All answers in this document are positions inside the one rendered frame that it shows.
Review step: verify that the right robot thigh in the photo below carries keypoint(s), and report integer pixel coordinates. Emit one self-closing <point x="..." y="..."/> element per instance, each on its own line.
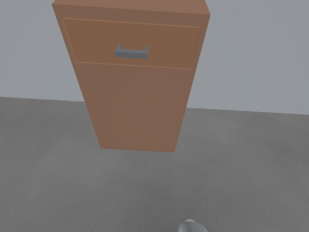
<point x="191" y="226"/>

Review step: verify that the drawer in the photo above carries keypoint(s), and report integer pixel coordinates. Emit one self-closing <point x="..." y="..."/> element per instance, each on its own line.
<point x="95" y="41"/>

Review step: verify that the handle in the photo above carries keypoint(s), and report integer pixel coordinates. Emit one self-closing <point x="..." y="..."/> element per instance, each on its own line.
<point x="131" y="53"/>

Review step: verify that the cabinet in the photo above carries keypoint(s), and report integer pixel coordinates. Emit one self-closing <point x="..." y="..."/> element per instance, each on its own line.
<point x="135" y="107"/>

